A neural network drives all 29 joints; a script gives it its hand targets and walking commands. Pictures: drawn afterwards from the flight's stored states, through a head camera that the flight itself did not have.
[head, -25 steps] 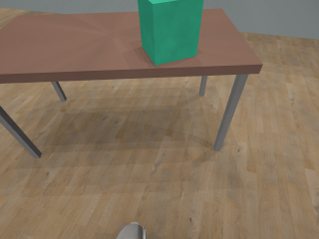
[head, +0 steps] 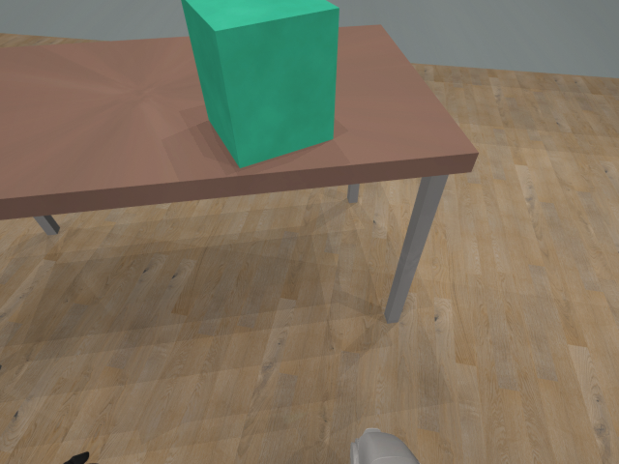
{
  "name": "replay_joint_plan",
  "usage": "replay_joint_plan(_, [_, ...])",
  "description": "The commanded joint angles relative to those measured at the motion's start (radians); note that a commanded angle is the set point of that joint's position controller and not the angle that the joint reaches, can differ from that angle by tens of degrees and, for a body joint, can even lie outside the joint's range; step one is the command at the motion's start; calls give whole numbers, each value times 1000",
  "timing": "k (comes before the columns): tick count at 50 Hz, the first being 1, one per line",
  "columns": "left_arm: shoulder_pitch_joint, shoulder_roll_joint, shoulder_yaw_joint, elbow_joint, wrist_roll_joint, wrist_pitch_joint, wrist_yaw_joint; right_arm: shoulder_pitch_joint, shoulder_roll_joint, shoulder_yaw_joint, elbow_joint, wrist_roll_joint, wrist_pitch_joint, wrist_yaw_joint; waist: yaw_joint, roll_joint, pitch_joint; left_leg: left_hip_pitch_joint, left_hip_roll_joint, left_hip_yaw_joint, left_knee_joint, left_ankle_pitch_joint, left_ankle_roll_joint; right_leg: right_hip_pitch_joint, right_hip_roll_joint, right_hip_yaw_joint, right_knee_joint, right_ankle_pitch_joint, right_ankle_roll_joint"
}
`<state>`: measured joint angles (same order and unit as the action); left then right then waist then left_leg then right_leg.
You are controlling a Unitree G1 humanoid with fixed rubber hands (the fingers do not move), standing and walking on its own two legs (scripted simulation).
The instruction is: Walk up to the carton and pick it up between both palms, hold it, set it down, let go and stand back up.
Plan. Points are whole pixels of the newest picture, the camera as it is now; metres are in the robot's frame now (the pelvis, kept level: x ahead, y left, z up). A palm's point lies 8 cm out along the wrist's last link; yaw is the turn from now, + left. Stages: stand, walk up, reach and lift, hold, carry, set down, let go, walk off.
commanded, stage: walk up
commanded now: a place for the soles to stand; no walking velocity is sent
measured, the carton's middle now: (263, 73) +0.77 +0.05 +0.15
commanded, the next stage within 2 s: none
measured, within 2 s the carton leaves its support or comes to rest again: neither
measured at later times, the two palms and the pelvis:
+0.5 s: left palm out of the picture +0.13 +0.33 -0.11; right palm (513, 364) +0.26 -0.31 -0.07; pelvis +0.14 +0.02 +0.01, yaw +4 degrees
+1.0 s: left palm (107, 381) +0.28 +0.30 -0.09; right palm (497, 368) +0.27 -0.30 -0.11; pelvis +0.18 +0.00 +0.01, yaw +2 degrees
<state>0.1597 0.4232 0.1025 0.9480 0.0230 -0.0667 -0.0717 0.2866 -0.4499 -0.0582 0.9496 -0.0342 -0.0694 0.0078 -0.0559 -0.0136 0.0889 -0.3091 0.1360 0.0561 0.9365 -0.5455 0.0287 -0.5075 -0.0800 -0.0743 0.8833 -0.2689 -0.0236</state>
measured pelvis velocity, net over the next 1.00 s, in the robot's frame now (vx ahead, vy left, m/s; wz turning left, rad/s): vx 0.18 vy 0.00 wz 0.03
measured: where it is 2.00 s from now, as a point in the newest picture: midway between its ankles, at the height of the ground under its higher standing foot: (298, 441)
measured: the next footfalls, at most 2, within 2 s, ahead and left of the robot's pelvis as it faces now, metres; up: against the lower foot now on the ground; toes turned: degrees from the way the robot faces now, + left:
left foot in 0.40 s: +0.26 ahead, +0.15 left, +0.00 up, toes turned +6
right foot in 0.68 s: +0.27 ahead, -0.12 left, +0.00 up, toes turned +1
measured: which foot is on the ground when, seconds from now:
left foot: up 0.00-0.38, down 0.40-1.00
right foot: down 0.00-0.44, up 0.46-0.66, down 0.68-1.00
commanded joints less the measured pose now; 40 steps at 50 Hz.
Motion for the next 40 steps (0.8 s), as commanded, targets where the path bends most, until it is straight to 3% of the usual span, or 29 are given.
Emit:
replay_joint_plan(1, [79, 371, 95, -75, -13, -11, 37, -45, -281, -54, -76, 18, -20, -10, 127, -151, 14, -538, -43, -83, 358, 51, 11, 294, -352, 790, -684, -819, -225])
replay_joint_plan(3, [59, 311, 74, -76, -17, -19, 50, -12, -251, -58, -48, 15, -21, -10, 109, -148, 26, -492, -17, -102, 338, 138, 8, 253, -304, 627, -630, -612, -183])
replay_joint_plan(5, [58, 297, 67, -64, -24, -29, 52, 19, -251, -59, -26, 18, -20, -6, 99, -150, 15, -438, 0, -110, 274, 157, 4, 242, -294, 547, -597, -514, -187])
replay_joint_plan(9, [65, 306, 66, -65, -13, -42, 59, -29, -246, -60, -51, 12, -14, 13, 94, -160, 38, -402, 14, -119, 125, 120, -8, 201, -306, 477, -593, -484, -238])
replay_joint_plan(13, [89, 317, 63, -62, -11, -50, 58, -85, -231, -63, -79, 1, -10, 29, 105, -128, 42, -363, 5, -88, 1, 133, -4, 198, -311, 436, -579, -415, -250])
replay_joint_plan(15, [59, 302, 48, -61, -11, -47, 58, -73, -209, -60, -70, 6, -14, 25, 84, -124, 25, -259, -23, -38, -71, 159, 0, 159, -281, 346, -522, -226, -222])
replay_joint_plan(17, [12, 271, 24, -64, -14, -36, 60, -23, -190, -59, -47, 11, -21, 13, 31, -97, -4, -67, -67, 25, -196, 224, 16, 70, -230, 210, -404, -2, -176])
replay_joint_plan(18, [3, 236, 7, -64, -17, -27, 60, 18, -184, -62, -27, 11, -26, 3, -1, -59, -33, 61, -101, 53, -258, 282, 25, 10, -195, 134, -294, 91, -139])
replay_joint_plan(19, [28, 188, -14, -61, -21, -23, 62, 71, -204, -74, -3, 9, -30, -9, -27, 33, -86, 201, -126, 22, -303, 274, 38, -36, -146, 64, -104, 239, -104])
replay_joint_plan(20, [77, 136, -32, -58, -29, -23, 64, 117, -261, -88, -3, 0, -34, -21, -43, 245, -144, 269, 14, -216, -417, 254, 85, -95, -63, -28, 161, 236, -44])
replay_joint_plan(21, [85, 132, -30, -69, -30, -17, 70, 112, -343, -95, -33, 6, -36, -27, -39, 312, -153, 317, 238, -652, -555, 267, 221, -250, 75, -28, 277, -126, 9])
replay_joint_plan(22, [72, 236, -4, -50, -27, -2, 82, 75, -332, -93, -45, 33, -32, -26, -27, 165, -164, 282, 312, -746, -562, 282, 296, -191, 42, 85, 283, -320, 10])
replay_joint_plan(23, [89, 258, 0, -36, -26, 3, 87, 36, -322, -89, -50, 40, -31, -28, -5, 139, -150, 249, 322, -702, -509, 388, 320, -172, 10, 110, 288, -374, 7])
replay_joint_plan(24, [75, 244, -2, -27, -19, 2, 88, 37, -302, -85, -47, 42, -29, -32, -5, 120, -145, 243, 299, -600, -466, 547, 313, -183, -8, 106, 294, -371, -6])
replay_joint_plan(26, [116, 206, -4, -9, -22, 7, 89, 0, -260, -77, -75, 38, -26, -43, 22, 156, -150, 200, 237, -404, -398, 698, 261, -142, -19, 119, 264, -304, -18])
replay_joint_plan(28, [135, 191, -11, -5, -36, 11, 91, -32, -252, -70, -78, 34, -27, -48, 32, 196, -153, 113, 218, -357, -366, 730, 232, -57, -28, 129, 187, -243, -22])
replay_joint_plan(31, [153, 179, -6, 22, -37, 10, 96, -133, -245, -55, -101, 29, -12, -49, 61, 225, -170, -36, 184, -273, -299, 783, 206, 123, -5, 76, -7, -153, -26])
replay_joint_plan(33, [191, 180, 10, 46, -22, 2, 98, -213, -208, -32, -117, 38, 5, -41, 119, 191, -182, -179, 121, -197, -189, 608, 127, 291, 29, 78, -191, 39, -47])
replay_joint_plan(34, [166, 230, 27, 34, -11, 0, 102, -205, -174, -20, -121, 43, 11, -39, 120, 68, -190, -243, 59, -137, -88, 446, 71, 308, -35, 199, -269, 91, -76])
replay_joint_plan(35, [88, 289, 34, 1, -1, -3, 102, -181, -139, -13, -125, 49, 20, -40, 87, -102, -163, -288, -43, -39, 39, 273, 10, 246, -172, 461, -392, 47, -129])
replay_joint_plan(36, [-17, 338, 31, -25, -12, 4, 95, -194, -179, -27, -92, 51, 31, -47, 77, -123, -149, -189, -104, -22, 60, -13, 3, 96, -283, 592, -445, -42, -251])
replay_joint_plan(37, [-98, 340, 29, -41, -14, 8, 91, -158, -209, -37, -47, 44, 29, -47, 47, -136, -127, -114, -82, -54, 31, -20, 0, 35, -299, 605, -408, -91, -281])
replay_joint_plan(38, [-136, 284, 12, -36, -20, 10, 91, -112, -212, -38, -6, 38, 18, -44, 9, -106, -137, -35, -62, -80, -85, 62, 11, 8, -238, 497, -331, -43, -224])
replay_joint_plan(39, [-135, 238, -1, -32, -23, 14, 90, -96, -206, -36, 14, 35, 10, -40, -1, -66, -147, 12, -42, -101, -213, 189, 21, 9, -149, 356, -266, -20, -140])
replay_joint_plan(40, [-129, 195, -14, -24, -29, 17, 90, -109, -203, -33, 20, 32, 5, -38, 13, -33, -149, -9, -6, -157, -272, 273, 38, 39, -74, 245, -203, 2, -79])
